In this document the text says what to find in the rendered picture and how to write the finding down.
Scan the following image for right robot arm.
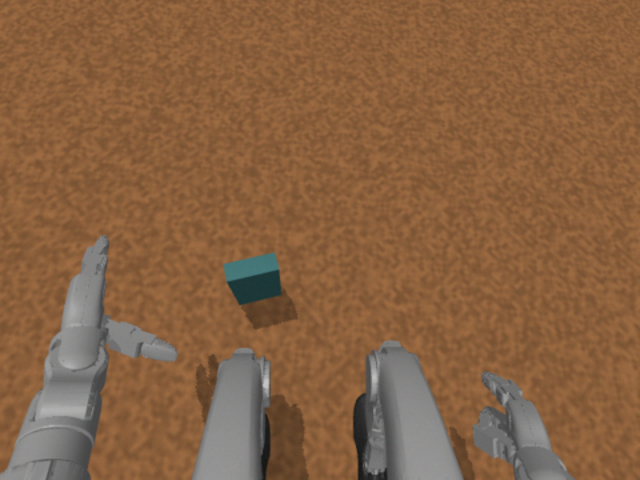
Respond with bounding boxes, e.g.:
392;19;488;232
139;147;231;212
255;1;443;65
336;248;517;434
513;446;575;480

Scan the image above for right robot hand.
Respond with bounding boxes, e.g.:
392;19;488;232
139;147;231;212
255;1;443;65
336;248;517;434
473;371;552;466

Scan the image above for carton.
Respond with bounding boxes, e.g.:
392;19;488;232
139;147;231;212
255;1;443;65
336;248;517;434
223;252;281;305

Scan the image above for left robot hand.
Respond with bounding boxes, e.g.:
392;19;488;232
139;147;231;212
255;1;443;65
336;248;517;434
61;235;178;362

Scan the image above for right robot foot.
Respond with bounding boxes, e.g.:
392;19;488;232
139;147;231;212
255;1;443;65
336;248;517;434
353;393;387;480

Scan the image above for left robot arm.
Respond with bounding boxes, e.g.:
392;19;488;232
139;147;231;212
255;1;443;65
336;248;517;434
0;326;109;480

